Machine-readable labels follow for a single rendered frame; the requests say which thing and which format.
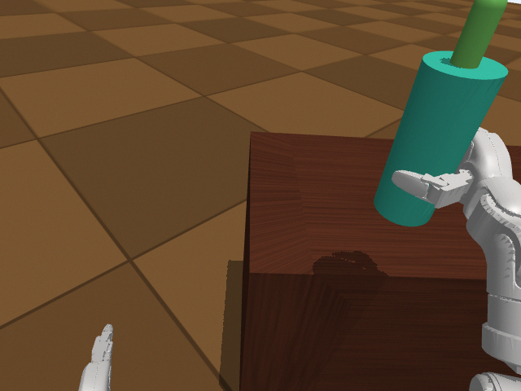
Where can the right robot arm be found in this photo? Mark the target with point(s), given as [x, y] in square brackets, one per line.
[493, 213]

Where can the bottle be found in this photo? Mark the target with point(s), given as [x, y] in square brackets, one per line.
[450, 97]

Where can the right robot hand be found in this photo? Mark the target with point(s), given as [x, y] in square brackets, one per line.
[486, 157]

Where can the left robot hand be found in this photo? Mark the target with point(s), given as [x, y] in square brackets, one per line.
[97, 374]

